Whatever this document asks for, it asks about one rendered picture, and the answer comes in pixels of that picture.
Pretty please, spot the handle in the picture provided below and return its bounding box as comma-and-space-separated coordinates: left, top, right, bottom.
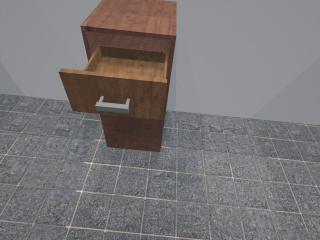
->
95, 96, 130, 114

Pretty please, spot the drawer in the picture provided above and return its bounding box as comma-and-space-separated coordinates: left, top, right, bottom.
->
58, 45, 168, 120

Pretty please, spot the cabinet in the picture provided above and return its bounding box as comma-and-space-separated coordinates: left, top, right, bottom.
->
80, 0, 177, 152

